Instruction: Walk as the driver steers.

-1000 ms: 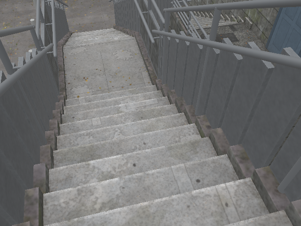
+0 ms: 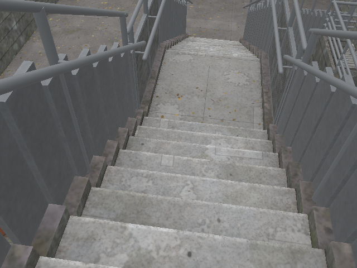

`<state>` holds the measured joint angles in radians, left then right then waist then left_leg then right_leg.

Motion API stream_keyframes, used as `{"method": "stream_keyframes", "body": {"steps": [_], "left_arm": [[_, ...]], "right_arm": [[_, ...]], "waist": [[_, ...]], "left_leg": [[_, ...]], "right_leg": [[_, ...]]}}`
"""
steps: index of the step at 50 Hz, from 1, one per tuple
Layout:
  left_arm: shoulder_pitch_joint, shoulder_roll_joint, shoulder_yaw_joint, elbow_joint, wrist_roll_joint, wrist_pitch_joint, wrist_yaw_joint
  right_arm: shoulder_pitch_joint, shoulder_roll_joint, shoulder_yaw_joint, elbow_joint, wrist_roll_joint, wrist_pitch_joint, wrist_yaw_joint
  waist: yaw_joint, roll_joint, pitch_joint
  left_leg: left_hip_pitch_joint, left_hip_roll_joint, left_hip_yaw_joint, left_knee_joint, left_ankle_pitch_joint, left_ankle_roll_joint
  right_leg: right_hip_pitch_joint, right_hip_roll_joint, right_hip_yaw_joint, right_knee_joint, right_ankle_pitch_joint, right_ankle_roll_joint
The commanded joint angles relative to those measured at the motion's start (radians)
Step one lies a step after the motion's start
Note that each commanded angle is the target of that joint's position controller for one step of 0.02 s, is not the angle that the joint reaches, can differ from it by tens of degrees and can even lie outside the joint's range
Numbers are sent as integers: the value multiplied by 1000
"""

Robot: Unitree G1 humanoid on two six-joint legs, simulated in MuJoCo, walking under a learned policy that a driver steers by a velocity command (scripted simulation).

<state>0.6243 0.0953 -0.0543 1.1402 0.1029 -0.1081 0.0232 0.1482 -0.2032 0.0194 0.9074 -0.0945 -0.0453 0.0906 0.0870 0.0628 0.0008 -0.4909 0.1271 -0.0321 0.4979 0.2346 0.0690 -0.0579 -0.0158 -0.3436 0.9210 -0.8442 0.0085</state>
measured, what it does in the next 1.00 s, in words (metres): goes down, turning left: left foot 0.16 m lower, then right foot 0.16 m lower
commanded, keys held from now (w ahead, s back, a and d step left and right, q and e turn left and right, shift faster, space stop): w+q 1.00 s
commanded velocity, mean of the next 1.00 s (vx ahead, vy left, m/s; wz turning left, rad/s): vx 0.50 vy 0.00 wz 0.59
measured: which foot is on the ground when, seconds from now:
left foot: up 0.00-0.06, down 0.08-0.48, up 0.50-1.00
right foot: down 0.00-0.06, up 0.08-0.44, down 0.46-1.00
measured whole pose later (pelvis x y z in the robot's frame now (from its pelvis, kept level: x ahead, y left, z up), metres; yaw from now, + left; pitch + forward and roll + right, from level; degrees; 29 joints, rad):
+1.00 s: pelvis +0.52 +0.06 -0.29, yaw +36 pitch +0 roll -3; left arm 0.67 0.13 -0.06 1.14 0.11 -0.16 0.03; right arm 0.16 -0.18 0.04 0.83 -0.06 -0.07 0.14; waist 0.08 0.04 0.01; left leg -0.90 0.13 -0.08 0.84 0.44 0.07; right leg 0.09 0.01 -0.35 0.63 -0.72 0.01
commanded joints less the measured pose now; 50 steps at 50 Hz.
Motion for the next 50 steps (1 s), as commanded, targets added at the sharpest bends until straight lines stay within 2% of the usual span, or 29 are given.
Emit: {"method": "stream_keyframes", "body": {"steps": [1, 3, 4, 5, 6, 7, 8, 10, 11, 13, 14, 15, 17, 21, 23, 24, 25, 26, 27, 29, 31, 32, 33, 34, 37, 40, 45, 48, 50], "left_arm": [[108, 176, 50, 5, 3, 27, 6], [-12, 222, 62, -11, 27, 39, -39], [7, 229, 62, 6, 44, 42, -80], [122, 109, 37, 4, 34, 42, -127], [-112, 148, 51, -130, -21, 15, -141], [-389, 176, 66, -257, -65, -25, -119], [-479, 195, 66, -323, -67, -37, -89], [-337, 153, 63, -282, -23, -21, -31], [-245, 116, 58, -227, -22, -8, -15], [-198, 132, 58, -248, -18, 30, -29], [-111, 100, 36, -230, -16, 26, -46], [-176, 87, 28, -235, 0, 17, -52], [-275, 147, 31, -256, -38, 21, -59], [-341, 225, 51, -322, -28, 50, -85], [-152, 348, 114, -250, -62, 17, -65], [36, 419, 142, -189, -39, -3, -59], [44, 497, 148, -204, -10, -4, -70], [73, 482, 159, -215, 26, 19, -90], [-5, 440, 149, -198, 10, 22, -99], [-190, 155, 54, -221, 25, 8, -105], [-211, 80, 34, -175, 18, -36, -59], [-262, 85, 30, -186, -6, -70, -34], [-293, 91, 22, -191, -3, -103, -17], [-186, 148, 22, -144, -1, -116, -6], [-36, 319, 62, -61, 18, -79, -23], [-30, 242, 53, -58, 18, -46, -23], [224, 89, 5, 55, 18, -39, 22], [123, 90, -5, -7, 0, -63, 26], [-3, 179, 18, -68, -10, -69, -1]], "right_arm": [[-152, -47, -9, -47, -5, -23, -12], [179, -127, -56, 86, 1, -36, -21], [432, -239, -114, 166, 1, -48, -21], [678, -326, -143, 252, -12, -36, -28], [818, -320, -150, 293, -10, -37, -37], [751, -273, -143, 297, -4, -58, -50], [543, -150, -107, 226, 21, -52, -47], [236, 16, -31, 117, 3, -60, -45], [161, -10, -27, 53, 17, -70, -40], [180, -103, -37, 51, 29, -87, -22], [181, -107, -34, 27, -2, -95, -15], [232, -49, -19, 24, -11, -109, -38], [247, -106, -28, -3, -14, -106, -68], [321, -178, -26, -33, 1, -64, -37], [328, -206, -30, -34, -7, -36, 10], [406, -78, -1, -8, -7, -47, 31], [692, 72, 15, 17, 54, -62, 43], [557, -62, -5, -70, 99, -61, 39], [339, -116, -19, -126, 90, -60, 11], [346, -34, 9, -89, 51, -42, -22], [407, 45, 30, -68, 22, -20, 8], [384, 19, 23, -68, -5, -21, 27], [278, -43, -2, -85, 19, -35, 39], [185, -72, -19, -84, 26, -31, 49], [157, -76, -27, -88, 36, -33, 38], [126, -56, -18, -94, 34, -49, 5], [-70, 19, 17, -155, 37, -42, 38], [-146, -9, 12, -176, 38, -45, 51], [-165, -16, 10, -160, 26, -44, 58]], "waist": [[33, -92, 170], [-123, -31, 105], [-227, 34, 5], [-242, 222, -295], [-349, 74, -385], [-385, 44, -186], [-306, -83, -83], [-95, -166, 93], [-58, -102, 167], [-13, 21, 69], [8, -14, 64], [-51, -74, 44], [-98, -83, 51], [-59, -51, 107], [23, -74, 42], [55, -189, -161], [-86, -397, -341], [33, -287, -246], [38, -218, -42], [-117, 19, 71], [-198, -79, 182], [-183, -66, 153], [-139, -13, 140], [-83, -99, 111], [-86, -94, 79], [-79, -88, 50], [35, -79, 170], [17, -72, 173], [-21, -106, 176]], "left_leg": [[-7, -48, 93, -67, -109, -4], [377, -77, 127, -185, 20, 24], [744, -84, 156, -145, 210, 86], [1273, 114, -89, 202, 826, 325], [1399, 182, -251, 184, 762, 361], [1245, 196, -331, 93, 423, 360], [1009, 210, -339, 35, 3, 312], [322, 168, -262, -51, -167, 262], [-13, 126, -196, -120, -123, 289], [-241, 37, -196, -67, -241, 302], [-370, -9, -160, 51, -259, 265], [-259, -38, -184, 150, -363, 228], [-372, -123, -94, 254, -676, 143], [-219, -55, -329, 442, -817, 161], [-98, -96, -348, 750, -559, 105], [-262, -184, -261, 1135, -578, 4], [-601, -266, -81, 1669, -1060, -57], [-891, -251, -88, 1845, -1031, -84], [-1085, -187, -112, 1860, -864, -86], [-780, -34, -195, 1493, -436, -2], [-632, 29, -165, 1339, -296, 40], [-553, 31, -135, 1079, -169, 45], [-362, 18, -86, 750, 10, 40], [-322, -1, -35, 719, 53, 7], [-635, -31, -175, 736, -109, -11], [-818, -49, -216, 674, -192, -7], [-982, 11, -161, 525, -6, -29], [-535, 10, -23, 233, 316, -6], [-86, -44, 89, 267, 341, 22]], "right_leg": [[-60, -277, 272, -169, 862, -172], [-206, -245, 215, 152, 931, -135], [-400, -178, 162, 436, 855, -70], [-719, -38, 160, 974, 38, 29], [-916, -12, 277, 1071, -42, 32], [-1121, -17, 317, 1020, -40, 40], [-1135, -88, 390, 794, 60, 31], [-799, -188, 500, 332, 441, -51], [-567, -175, 448, 167, 605, -49], [-343, -99, 349, 192, 622, -29], [-238, -77, 331, 236, 872, -26], [-381, -105, 441, 83, 1141, -5], [-170, -76, 385, -247, 1394, 30], [-38, -28, 342, -492, 978, 18], [136, -64, 348, -622, 1124, -75], [470, -206, 430, -375, 1461, -253], [711, -422, 627, -144, 2189, -430], [651, -517, 876, -264, 1859, -496], [437, -538, 934, -350, 1310, -463], [-70, -378, 655, -479, 891, -277], [-360, -292, 510, -549, 925, -209], [-397, -211, 417, -572, 826, -185], [-524, -158, 307, -586, 821, -164], [-487, -160, 295, -582, 813, -182], [-59, -313, 472, -472, 1239, -200], [225, -347, 469, -436, 1333, -183], [382, -311, 364, -401, 1080, -122], [78, -171, 154, -443, 979, -75], [-253, -115, 44, -456, 820, -82]]}}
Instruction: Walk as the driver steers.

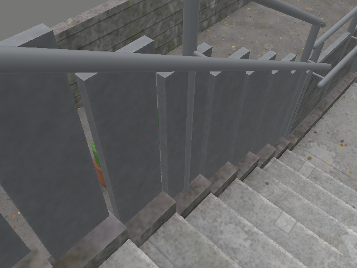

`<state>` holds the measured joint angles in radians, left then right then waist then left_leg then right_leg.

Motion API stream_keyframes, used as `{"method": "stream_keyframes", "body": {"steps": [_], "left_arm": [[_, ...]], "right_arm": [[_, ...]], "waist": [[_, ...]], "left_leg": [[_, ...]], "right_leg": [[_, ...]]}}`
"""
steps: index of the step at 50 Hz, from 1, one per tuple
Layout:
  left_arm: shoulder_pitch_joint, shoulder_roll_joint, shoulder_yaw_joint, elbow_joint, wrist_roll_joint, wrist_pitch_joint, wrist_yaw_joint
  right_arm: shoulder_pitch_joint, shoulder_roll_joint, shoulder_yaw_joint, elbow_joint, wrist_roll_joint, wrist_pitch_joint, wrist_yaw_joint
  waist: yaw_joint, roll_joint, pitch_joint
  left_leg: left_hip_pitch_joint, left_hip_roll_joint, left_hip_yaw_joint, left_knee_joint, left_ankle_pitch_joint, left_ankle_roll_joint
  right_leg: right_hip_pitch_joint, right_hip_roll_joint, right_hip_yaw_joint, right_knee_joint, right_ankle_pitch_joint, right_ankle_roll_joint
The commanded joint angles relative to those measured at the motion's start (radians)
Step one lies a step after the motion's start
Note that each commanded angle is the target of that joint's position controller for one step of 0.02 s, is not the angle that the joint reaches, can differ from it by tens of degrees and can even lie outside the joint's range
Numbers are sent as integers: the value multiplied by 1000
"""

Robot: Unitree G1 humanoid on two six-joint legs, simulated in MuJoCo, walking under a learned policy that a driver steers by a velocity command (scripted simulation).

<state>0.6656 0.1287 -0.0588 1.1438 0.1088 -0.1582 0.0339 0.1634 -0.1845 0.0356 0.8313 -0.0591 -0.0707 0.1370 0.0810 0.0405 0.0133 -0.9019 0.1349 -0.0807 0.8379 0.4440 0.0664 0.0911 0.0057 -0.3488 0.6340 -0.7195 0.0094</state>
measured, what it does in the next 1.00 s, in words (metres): goes down, turning right: left foot 0.16 m lower, then right foot 0.16 m lower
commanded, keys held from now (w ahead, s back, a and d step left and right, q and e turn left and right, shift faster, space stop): w+q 0.02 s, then w+e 0.98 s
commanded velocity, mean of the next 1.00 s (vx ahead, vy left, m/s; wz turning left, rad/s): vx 0.50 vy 0.00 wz -0.29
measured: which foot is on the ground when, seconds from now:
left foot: up 0.00-0.14, down 0.16-0.72, up 0.74-1.00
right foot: down 0.00-0.16, up 0.18-0.68, down 0.70-1.00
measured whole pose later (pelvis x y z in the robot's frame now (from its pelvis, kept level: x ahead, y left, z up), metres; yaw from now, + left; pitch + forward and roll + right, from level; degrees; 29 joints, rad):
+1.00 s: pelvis +0.43 -0.16 -0.28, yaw -23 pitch +2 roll +1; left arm 0.54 0.19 0.04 1.02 0.05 -0.07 -0.08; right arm 0.11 -0.24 -0.02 0.86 -0.08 -0.06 0.05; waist 0.06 0.02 -0.04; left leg -0.95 0.07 -0.01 1.31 0.03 0.00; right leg -0.34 0.16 0.11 0.71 -0.39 -0.11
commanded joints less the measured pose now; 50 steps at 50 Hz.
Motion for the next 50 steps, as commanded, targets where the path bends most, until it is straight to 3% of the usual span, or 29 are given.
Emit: {"method": "stream_keyframes", "body": {"steps": [1, 3, 4, 7, 8, 9, 10, 12, 13, 16, 17, 18, 21, 22, 24, 25, 26, 27, 34, 35, 36, 37, 38, 40, 42, 43, 47, 48, 50], "left_arm": [[-59, 170, 30, -86, -15, -19, -13], [15, 228, 58, -41, -28, -5, -13], [-97, 90, 31, -76, -275, 107, -64], [99, 140, 35, 14, -233, 161, -36], [88, 181, 74, 4, -64, 122, -7], [141, 171, 88, 7, -247, 115, -10], [89, 171, 99, -24, -287, 95, -43], [-115, 114, 111, -129, -209, 152, -82], [-54, 223, 124, -190, -137, 124, -77], [-114, 35, 116, -148, -136, 97, -19], [-83, -17, 79, -108, 5, 80, -86], [-291, 37, 127, -220, -53, 146, -74], [-309, 110, 135, -251, -67, 182, -79], [-349, 130, 164, -228, -247, 170, -96], [-457, 147, 171, -277, -192, 175, -108], [-505, 100, 143, -335, -24, 185, -97], [-541, 100, 143, -352, -6, 193, -99], [-544, 157, 173, -320, -160, 200, -107], [-555, 167, 184, -354, -177, 210, -129], [-135, 181, 195, -243, 6, 134, -63], [-14, 355, 265, -163, 36, 73, -65], [103, 553, 299, -153, -18, 60, -72], [162, 542, 294, -129, 10, 35, -73], [126, 451, 232, -135, -79, 26, -132], [-79, 316, 162, -156, -64, 42, -190], [-396, 256, 185, -274, -245, 140, -129], [-432, 222, 151, -313, -178, 138, -108], [-226, 170, 92, -212, -7, 47, -115], [-202, 263, 122, -204, -3, -7, -104]], "right_arm": [[-175, -87, -20, -90, -21, -9, 17], [-227, -84, -10, -102, -33, 7, 9], [-268, -90, -76, -70, 208, -30, -63], [42, -180, -141, 28, 168, -70, -117], [268, -151, -114, 175, 2, -32, -134], [398, -116, -101, 184, 108, -42, -109], [552, -136, -125, 205, 124, -28, -106], [410, -196, -160, 179, 132, -28, -123], [284, -96, -119, 132, 175, -2, -95], [200, -15, -70, 44, 142, -33, -78], [91, -145, -79, 83, -14, -58, -75], [85, -145, -106, 115, 12, -37, -148], [108, -125, -112, 87, 54, -25, -155], [38, -44, -100, 55, 193, 9, -144], [26, -91, -110, 50, 141, 24, -157], [139, -139, -118, 104, 26, -11, -175], [175, -119, -117, 117, 20, -26, -177], [75, -10, -91, 49, 159, 7, -166], [86, -127, -93, 78, 151, 102, -199], [384, -193, -75, 222, -287, 22, -133], [296, -202, -100, 218, -186, 0, -71], [398, -54, -92, 150, -93, -17, -41], [294, -81, -75, 107, -13, -31, -14], [-112, -141, -64, -21, 42, -80, -52], [59, -106, -53, 48, 38, -86, -110], [-198, -52, -69, -56, 163, 1, -153], [-67, -135, -99, -35, 149, 66, -177], [152, 43, -9, 75, -113, 16, -66], [96, -63, -21, 46, -104, -11, -39]], "waist": [[-12, -77, 188], [4, -70, 233], [29, -95, 262], [-47, -159, 32], [-124, 119, -56], [-104, 268, -286], [-212, 283, -407], [-146, -9, -427], [-127, 93, -391], [-95, 0, -40], [-33, 95, 164], [-7, 173, 81], [-2, 95, -21], [-14, 74, -73], [-26, 62, -27], [-41, 92, 40], [-67, 59, 63], [-93, 6, 31], [-201, -15, 64], [-19, -313, 122], [42, -291, 51], [-61, -485, -259], [19, -424, -248], [136, -359, 22], [-78, -152, 25], [-112, -28, 0], [-152, -72, -21], [-158, -248, 69], [-100, -15, 27]], "left_leg": [[377, -66, 146, -77, 51, 25], [303, -57, 122, -243, -95, 14], [234, -138, 229, -441, -47, 24], [722, -83, 115, -653, 115, 74], [1098, -35, 165, -573, 326, 3], [1560, 226, -67, -86, 1068, 113], [1653, 343, -114, -20, 1225, 205], [1408, 302, -174, -242, 360, 195], [1397, 343, -200, -350, -34, 137], [507, 337, -72, -597, -298, 56], [253, 69, 156, -526, -380, 131], [297, 133, 157, -507, -267, 63], [394, 190, 127, -384, -466, 93], [522, 230, 74, -395, -550, 77], [505, 272, 41, -379, -745, 102], [503, 292, 24, -238, -1012, 46], [535, 293, 19, -226, -1117, 32], [573, 281, 61, -224, -951, 33], [507, 286, 245, 185, -843, -38], [333, 344, 153, 278, -1034, -165], [263, 130, 258, 572, -1106, -151], [146, -27, 292, 919, -1249, -176], [-111, -92, 236, 1195, -1251, -174], [-629, -88, 85, 1405, -1169, -100], [-438, -12, -70, 1335, -888, -47], [-343, 26, 23, 1038, -849, -37], [253, -66, 62, 298, -368, -82], [224, -42, 82, 490, -256, -56], [115, -57, 38, 474, -270, -68]], "right_leg": [[-408, -142, 60, -155, 677, -90], [-224, -227, 145, -123, 823, -133], [-130, -157, 161, -64, 995, -81], [-24, -162, 183, 595, 1099, -85], [-305, -68, 173, 823, 265, -97], [-746, 34, 382, 1199, -247, -70], [-910, 51, 509, 1225, -219, -22], [-861, -97, 429, 901, 47, 37], [-871, -112, 310, 1028, -129, -28], [-517, -180, 356, 735, 151, 11], [-433, -165, 484, 494, 524, 12], [-465, -62, 324, 477, 606, 21], [-579, -45, 334, 535, 865, 6], [-630, -96, 469, 411, 866, 28], [-633, -105, 481, 287, 1058, 39], [-731, -116, 527, 347, 1199, 0], [-826, -103, 527, 331, 1156, -10], [-791, -68, 513, 144, 1087, 2], [-422, -96, 332, -124, 882, -67], [-80, -114, 360, -129, 1312, -136], [39, -24, 332, -175, 990, -108], [341, -93, 524, 12, 1524, -200], [418, -166, 672, 40, 1574, -189], [191, -337, 1075, -178, 578, -228], [-196, -392, 1063, -117, 707, -261], [-353, -302, 975, -180, 533, -224], [-721, -112, 758, -298, 674, -225], [-874, -70, 698, -248, 347, -251], [-698, -53, 779, -124, 341, -256]]}}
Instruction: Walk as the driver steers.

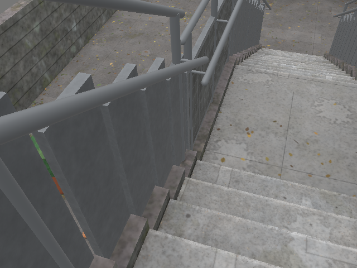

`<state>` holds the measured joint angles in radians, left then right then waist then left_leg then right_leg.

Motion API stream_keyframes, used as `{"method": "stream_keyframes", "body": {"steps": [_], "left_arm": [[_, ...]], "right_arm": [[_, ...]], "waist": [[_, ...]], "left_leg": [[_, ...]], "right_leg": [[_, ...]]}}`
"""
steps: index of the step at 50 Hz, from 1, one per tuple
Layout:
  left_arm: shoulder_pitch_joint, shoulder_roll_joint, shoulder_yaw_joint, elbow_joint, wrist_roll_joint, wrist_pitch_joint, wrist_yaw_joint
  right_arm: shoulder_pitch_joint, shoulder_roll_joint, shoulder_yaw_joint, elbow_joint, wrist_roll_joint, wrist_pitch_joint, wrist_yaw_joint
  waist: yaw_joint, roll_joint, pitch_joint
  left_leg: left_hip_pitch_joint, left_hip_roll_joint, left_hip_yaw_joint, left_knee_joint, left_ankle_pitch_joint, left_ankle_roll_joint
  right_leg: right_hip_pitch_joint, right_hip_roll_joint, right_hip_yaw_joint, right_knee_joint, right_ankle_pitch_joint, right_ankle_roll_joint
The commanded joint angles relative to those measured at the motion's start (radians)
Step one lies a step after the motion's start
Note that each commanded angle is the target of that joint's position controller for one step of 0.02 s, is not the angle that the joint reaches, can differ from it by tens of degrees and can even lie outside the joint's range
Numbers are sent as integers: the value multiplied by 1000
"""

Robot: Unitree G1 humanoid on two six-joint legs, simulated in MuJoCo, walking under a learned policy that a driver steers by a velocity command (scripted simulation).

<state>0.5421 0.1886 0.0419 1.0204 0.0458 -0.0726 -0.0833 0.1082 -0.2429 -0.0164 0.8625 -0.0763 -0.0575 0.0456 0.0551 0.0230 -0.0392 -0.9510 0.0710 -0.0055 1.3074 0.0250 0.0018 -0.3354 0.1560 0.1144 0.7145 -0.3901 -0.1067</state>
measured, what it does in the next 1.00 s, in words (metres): goes down, turning right: left foot, then right foot 0.16 m lower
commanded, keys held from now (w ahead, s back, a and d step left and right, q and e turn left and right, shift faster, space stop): w+e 0.44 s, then e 0.32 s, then no key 0.24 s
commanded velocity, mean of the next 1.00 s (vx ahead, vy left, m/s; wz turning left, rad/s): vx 0.33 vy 0.00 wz -0.54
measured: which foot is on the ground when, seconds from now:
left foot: up 0.00-0.22, down 0.24-0.52, up 0.54-0.92, down 0.94-1.00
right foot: down 0.00-0.26, up 0.28-0.52, down 0.54-0.96, up 0.98-1.00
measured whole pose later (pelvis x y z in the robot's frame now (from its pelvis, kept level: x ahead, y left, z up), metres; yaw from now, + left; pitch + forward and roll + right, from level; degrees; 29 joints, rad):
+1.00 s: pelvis +0.48 +0.00 -0.30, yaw -33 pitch +3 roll +0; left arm 0.44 0.21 -0.07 0.85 0.07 -0.07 -0.07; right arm 0.23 -0.23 0.00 0.78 -0.07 -0.06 0.08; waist 0.04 -0.01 -0.04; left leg -0.35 0.00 0.09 0.46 -0.18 0.07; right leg -0.62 0.09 0.14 1.72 -0.88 0.04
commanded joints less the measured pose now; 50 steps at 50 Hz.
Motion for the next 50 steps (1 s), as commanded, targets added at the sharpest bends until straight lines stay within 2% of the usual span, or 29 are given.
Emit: {"method": "stream_keyframes", "body": {"steps": [1, 4, 9, 11, 12, 13, 14, 15, 17, 19, 21, 23, 25, 26, 27, 28, 29, 31, 32, 35, 36, 39, 40, 43, 45, 47, 48, 49, 50], "left_arm": [[-84, 209, 11, -89, 37, -101, 19], [-17, 122, -18, -60, 14, -91, 30], [62, 96, -1, -9, 17, -81, 71], [-163, 151, 20, -81, 28, -84, 48], [-222, 98, 1, -107, 41, -83, 36], [-245, 20, -16, -152, 32, -74, 32], [-215, -43, -52, -200, 80, -55, 27], [-424, 28, -40, -243, 95, -35, 54], [-329, 91, -20, -173, 87, -14, 92], [-243, 36, -32, -147, 125, -34, 87], [-241, 32, -24, -114, 93, -47, 59], [-288, 55, -4, -110, 67, -30, 25], [-222, 142, 26, -115, 87, -18, 41], [71, 173, 49, -15, 101, -4, 54], [342, 160, 63, 94, 61, -6, 65], [170, 242, 50, -20, 18, -27, 69], [86, 284, 65, -78, 17, -35, 49], [-113, 236, 50, -140, 5, -37, 33], [-244, 92, -13, -206, -34, -28, 30], [-194, 166, -26, -198, 53, -32, 25], [-233, 183, -26, -228, 47, -45, 30], [43, 94, -65, -124, -17, -60, 94], [32, 83, -68, -141, 3, -49, 103], [-140, 154, -71, -247, 64, -20, 47], [-175, 142, -89, -260, 29, -16, 53], [-119, 153, -95, -212, 38, -10, 27], [146, 24, -107, -162, 33, -26, -10], [242, 90, -86, -167, 15, -7, -16], [97, 147, -61, -204, 15, 25, -1]], "right_arm": [[94, -40, 28, 5, -75, -16, 41], [-17, -43, 42, -54, -57, -8, -15], [-100, -1, 63, -100, -22, -37, -20], [228, -29, 50, 13, -3, -50, -13], [409, -34, 42, 107, -25, -59, -14], [546, -118, 11, 105, -19, -60, -15], [406, -142, 12, 45, -19, -56, 0], [343, -65, 25, 62, -41, -56, -11], [154, 137, 72, 20, -14, -59, -9], [-25, 248, 103, -69, 1, -111, -96], [55, 24, 51, -56, 28, -148, -134], [185, -106, 8, -33, 41, -140, -114], [244, -101, 10, -36, 60, -113, -106], [131, -116, 6, -77, 100, -90, -106], [117, -76, 17, -44, 43, -66, -57], [300, 112, 58, -49, 8, -72, -6], [257, 24, 26, -118, 13, -95, -2], [125, -110, -13, -185, 44, -103, -25], [80, -112, -14, -163, 13, -80, -43], [187, 40, 42, -73, -21, -27, 2], [206, 27, 41, -73, -17, -26, 13], [-59, -64, 29, -129, -38, -20, -5], [-88, -40, 45, -120, -36, -7, -8], [65, -7, 56, -146, -17, 26, -2], [189, -51, 38, -110, 9, 22, 3], [399, -150, -28, -49, 32, 3, -21], [460, -241, -61, -42, 17, -11, -1], [355, -231, -49, -75, 2, -6, 59], [365, -195, -40, -69, -20, -9, 79]], "waist": [[-65, -7, 70], [-25, -67, 47], [44, -110, -4], [-153, -28, -7], [-155, 29, -9], [-248, 199, -122], [-196, 213, -127], [-226, -38, 132], [-77, -64, 105], [-9, 11, 67], [-29, -45, 72], [-49, 11, 108], [22, -88, 110], [160, -136, 116], [276, -309, 19], [76, -147, -302], [39, -48, -265], [3, -165, -95], [-24, 11, -10], [-119, -86, -19], [-140, -41, -9], [40, -21, 35], [64, -32, 53], [-65, -120, 47], [-108, -68, 71], [-160, 59, -13], [-39, 260, -297], [7, 199, -343], [-52, 63, -269]], "left_leg": [[144, 6, -31, -34, 83, -15], [39, 4, -29, -89, -204, -60], [-102, -98, 6, -210, -546, -59], [533, -152, 81, -344, -390, -16], [662, -53, -134, -562, -66, -4], [1007, 88, -354, -811, -185, 222], [1239, 374, -817, -833, -379, 425], [988, 388, -869, -862, -596, 399], [568, 263, -527, -829, -488, 352], [249, 33, -95, -673, -416, 144], [14, -92, 198, -497, -569, 30], [-2, -91, 186, -540, -681, 22], [272, 34, 48, -304, -444, -10], [327, -36, 40, 61, -433, -124], [166, -100, 47, 478, -776, -178], [20, -25, -153, 481, -642, -98], [-131, -55, -155, 509, -653, -133], [-374, -12, -111, 384, -608, -62], [-219, 72, -145, -86, -374, -55], [396, 23, -13, -63, 1, -25], [545, -19, 44, -101, 48, -17], [83, 1, -89, -537, 261, -74], [199, 8, -76, -758, 431, -70], [744, -46, 3, -633, 312, -30], [837, -11, 58, -914, 410, -10], [1100, 39, 76, -1087, 417, 84], [1423, 236, -84, -647, 1130, 337], [1454, 315, -287, -620, 1151, 427], [1382, 305, -309, -665, 914, 325]], "right_leg": [[-196, -204, 356, -170, 83, -151], [35, -240, 520, -82, 218, -233], [421, -208, 580, 153, 810, -199], [-70, -136, 447, 266, 984, -162], [-144, -76, 331, 626, 504, -70], [-446, 42, 173, 931, 234, -9], [-880, 32, 147, 933, -122, 0], [-1043, -116, 161, 875, 0, 0], [-691, -250, 87, 616, 134, 40], [-186, -284, -27, 247, 563, 81], [181, -206, -191, -27, 938, 120], [341, -90, -324, -17, 809, 162], [270, -138, -297, -213, 694, 95], [364, -179, -276, -528, 736, -4], [728, -311, -102, -583, 1046, -146], [1030, -510, 181, -42, 1345, -272], [975, -572, 299, -36, 1530, -378], [697, -504, 293, -42, 1019, -306], [340, -502, 283, -160, 779, -264], [-257, -341, 173, -142, 868, -277], [-405, -266, 91, -115, 806, -223], [46, -255, 216, 139, 325, -117], [-53, -216, 177, 184, 79, -83], [-523, -230, 276, 149, -46, -128], [-438, -215, 303, 306, -39, -66], [-386, -183, 268, 664, -13, 25], [-553, -75, 44, 1055, -399, 124], [-762, -51, 11, 1371, -607, 194], [-849, -63, 16, 1392, -560, 217]]}}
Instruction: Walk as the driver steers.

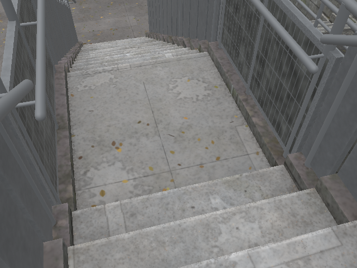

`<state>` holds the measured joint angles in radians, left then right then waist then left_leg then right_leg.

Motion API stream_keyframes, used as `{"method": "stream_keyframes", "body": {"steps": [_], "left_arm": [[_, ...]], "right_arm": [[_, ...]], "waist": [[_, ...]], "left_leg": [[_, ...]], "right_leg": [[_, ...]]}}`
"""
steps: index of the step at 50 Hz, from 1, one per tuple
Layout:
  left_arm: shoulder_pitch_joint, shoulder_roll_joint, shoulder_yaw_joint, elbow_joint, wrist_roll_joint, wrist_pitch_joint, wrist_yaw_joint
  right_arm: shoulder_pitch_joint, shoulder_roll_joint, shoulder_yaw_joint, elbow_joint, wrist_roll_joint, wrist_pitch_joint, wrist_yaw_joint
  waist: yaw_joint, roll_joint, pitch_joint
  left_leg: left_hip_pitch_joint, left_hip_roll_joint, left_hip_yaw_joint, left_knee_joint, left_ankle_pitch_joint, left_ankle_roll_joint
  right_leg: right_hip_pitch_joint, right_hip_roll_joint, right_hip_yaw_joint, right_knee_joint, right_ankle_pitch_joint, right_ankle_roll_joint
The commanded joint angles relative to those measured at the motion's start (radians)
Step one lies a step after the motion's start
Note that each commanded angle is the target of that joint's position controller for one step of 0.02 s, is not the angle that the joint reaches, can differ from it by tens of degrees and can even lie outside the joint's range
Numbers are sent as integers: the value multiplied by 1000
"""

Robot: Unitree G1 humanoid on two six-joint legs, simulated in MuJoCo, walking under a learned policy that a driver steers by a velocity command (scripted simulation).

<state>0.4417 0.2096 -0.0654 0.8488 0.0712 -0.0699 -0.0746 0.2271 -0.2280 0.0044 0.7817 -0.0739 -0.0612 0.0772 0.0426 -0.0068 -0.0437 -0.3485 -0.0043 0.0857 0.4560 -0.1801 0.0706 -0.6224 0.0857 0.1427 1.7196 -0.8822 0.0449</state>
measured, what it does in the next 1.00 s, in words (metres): walks ahead: right foot 0.16 m higher, then right foot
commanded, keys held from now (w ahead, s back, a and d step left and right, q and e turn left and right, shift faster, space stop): no key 0.32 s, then w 0.68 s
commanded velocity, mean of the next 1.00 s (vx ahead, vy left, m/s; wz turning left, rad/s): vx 0.24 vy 0.00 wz -0.05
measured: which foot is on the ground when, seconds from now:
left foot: down 0.00-0.86, up 0.88-1.00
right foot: up 0.00-0.14, down 0.16-0.50, up 0.52-0.84, down 0.86-1.00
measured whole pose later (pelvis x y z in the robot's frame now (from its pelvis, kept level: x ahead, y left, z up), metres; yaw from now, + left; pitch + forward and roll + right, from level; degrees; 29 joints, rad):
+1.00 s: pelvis +0.13 -0.07 -0.01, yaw +0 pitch +0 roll +1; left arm 0.42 0.21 0.03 0.86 0.02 -0.07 -0.04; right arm 0.30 -0.26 -0.06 0.86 -0.04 -0.05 0.01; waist 0.01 0.05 0.00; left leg -0.59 -0.04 -0.12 1.17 -0.34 0.11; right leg -0.29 0.02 -0.05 0.62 -0.33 -0.06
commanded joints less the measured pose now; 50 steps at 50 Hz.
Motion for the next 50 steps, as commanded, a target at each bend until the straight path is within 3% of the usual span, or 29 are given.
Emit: {"method": "stream_keyframes", "body": {"steps": [1, 2, 3, 4, 5, 6, 7, 8, 12, 16, 19, 20, 21, 23, 25, 29, 31, 33, 37, 39, 40, 43, 44, 45, 46, 47, 48, 49, 50], "left_arm": [[97, 93, 37, -105, -6, 20, -5], [36, 20, 11, -132, -25, 15, -16], [74, -32, -12, -91, -52, 15, -20], [74, -56, -20, -83, -80, 16, -22], [119, -18, -17, -62, -96, 19, -29], [53, 18, -8, -87, -78, 16, -16], [42, 37, 5, -88, -54, 13, -8], [-11, 32, 3, -122, -65, 5, -11], [-221, 54, 10, -191, -100, -36, -4], [-180, 22, -1, -199, -83, -38, -2], [-192, 41, 5, -208, -69, -31, 6], [-340, 82, 62, -215, -127, 22, 65], [-341, 29, 54, -230, -130, 53, 75], [-351, 28, 58, -220, -107, 84, 88], [-332, 3, 62, -193, -99, 90, 89], [-417, -28, 63, -180, -71, 89, 79], [-478, -80, 41, -209, -71, 90, 71], [-445, -47, 44, -186, -29, 87, 59], [-416, -12, 51, -183, -41, 82, 62], [-442, 3, 59, -222, -93, 81, 64], [-419, 46, 77, -201, -82, 83, 58], [-49, 31, 101, -53, -84, 57, 59], [124, 79, 104, -37, -71, 37, 68], [246, 234, 142, 8, -80, 52, 57], [288, 226, 142, 26, -83, 50, 60], [220, 187, 130, 7, -72, 45, 63], [82, 121, 129, -23, -13, -35, 9], [38, 40, 102, -14, -3, -60, -4], [-72, 52, 111, -37, -93, -7, 41]], "right_arm": [[139, -204, -39, -10, 33, -20, 72], [26, -100, 0, -32, 73, -30, 82], [-16, -55, 22, -30, 69, -37, 76], [46, -80, 25, 13, 54, -49, 64], [76, -127, 16, 34, 48, -54, 58], [67, -86, 36, 25, 17, -55, 29], [42, -66, 42, 6, 37, -54, 3], [88, -69, 48, 21, 49, -54, -11], [243, -109, 37, 90, 3, -41, -22], [228, -27, 53, 112, 33, -48, -6], [250, -58, 37, 139, 21, -44, -20], [324, -122, 2, 121, 102, 1, -45], [309, -153, -10, 119, 91, 25, -50], [345, -80, 2, 106, 75, 42, -78], [385, -55, 3, 110, 74, 41, -87], [463, -99, -30, 123, 72, 52, -110], [363, -71, -22, 82, 99, 55, -126], [293, -108, -34, 64, 111, 60, -148], [246, -197, -80, 54, 95, 67, -118], [226, -176, -81, 31, 90, 90, -87], [233, -161, -74, 41, 71, 101, -85], [288, -113, -65, 65, 46, 103, -80], [208, -48, -57, 40, 5, 84, -82], [117, -58, -69, -37, 62, 61, -69], [-9, -112, -83, -67, 56, 49, -63], [-10, -97, -83, -58, 55, 39, -61], [33, -41, -62, -10, 28, -47, -70], [127, -36, -57, 52, -1, -73, -78], [82, -82, -79, 55, 34, 8, -62]], "waist": [[9, 84, -186], [69, -1, -79], [118, -25, 6], [108, 73, 105], [104, 65, 113], [60, 9, 98], [29, 27, 40], [-13, 61, 3], [-122, 34, 14], [-86, 33, 31], [-111, 43, 70], [-131, -219, 32], [-108, -145, 46], [-127, 60, 45], [-115, 129, 52], [-126, 139, 55], [-87, 115, 122], [-71, 148, 169], [-120, 214, 69], [-142, 238, 134], [-139, 207, 134], [8, -29, 99], [81, -186, 136], [124, -347, 166], [136, -185, 244], [94, -163, 235], [18, -384, 192], [-59, -241, 149], [-104, -44, 65]], "left_leg": [[623, 386, -486, 140, 826, 226], [357, 413, -484, 51, 621, 187], [99, 375, -377, -23, 640, 141], [-133, 325, -319, -80, 548, 140], [-197, 289, -311, -89, 434, 130], [-139, 277, -348, -76, 273, 133], [-40, 214, -285, -40, 168, 104], [22, 219, -316, -33, 106, 70], [291, 219, -342, 23, 224, -19], [219, 212, -344, 7, 210, 11], [192, 216, -372, -59, -95, 76], [178, 352, -462, -72, 83, 125], [210, 319, -442, -52, 109, 139], [314, 257, -414, -7, 139, 130], [316, 265, -431, -10, 111, 134], [366, 320, -529, -46, -167, 167], [200, 321, -503, -148, -425, 156], [11, 239, -357, -185, -441, 125], [-95, 208, -200, -247, -370, 128], [-63, 258, -227, -294, -451, 126], [-12, 270, -229, -251, -455, 121], [-156, 152, -92, 174, -378, 81], [-381, 107, -71, 525, -489, 36], [-730, -88, -164, 607, -512, 35], [-818, -58, -285, 659, -425, 37], [-782, -38, -278, 651, -336, 26], [-778, -38, -286, 837, -151, 60], [-653, -11, -290, 892, -23, 103], [-439, 24, -229, 743, -6, 7]], "right_leg": [[-593, -57, -10, 330, 16, 96], [-498, -161, 25, 157, 108, 113], [-302, -203, 0, 6, 242, 126], [-160, -196, -32, 50, 236, 137], [-93, -163, -50, 50, 243, 143], [-211, -211, -9, 34, 438, 132], [-243, -211, -33, -122, 531, 135], [-242, -213, -27, -173, 483, 143], [-456, -216, -3, -172, 351, 100], [-362, -229, -24, -218, 355, 97], [-382, -210, -51, -195, 328, 67], [-317, -225, -75, -224, 386, 13], [-358, -208, -82, -220, 340, -15], [-438, -155, -119, -211, 282, -36], [-446, -139, -115, -201, 318, -41], [-603, -132, -101, -98, 382, -47], [-525, -161, -77, -268, 605, -11], [-279, -150, -142, -528, 764, 13], [199, -102, -226, -783, 688, 1], [235, -124, -189, -914, 616, -19], [260, -111, -195, -1011, 504, -41], [718, -109, -168, -1250, 486, -73], [767, -341, 164, -1280, 237, -76], [829, -450, 613, -1491, 51, -175], [801, -465, 645, -1538, -51, -199], [746, -438, 538, -1510, 25, -196], [579, -342, 346, -1484, 83, -194], [400, -312, 285, -1464, 121, -174], [380, -298, 209, -1465, 427, -135]]}}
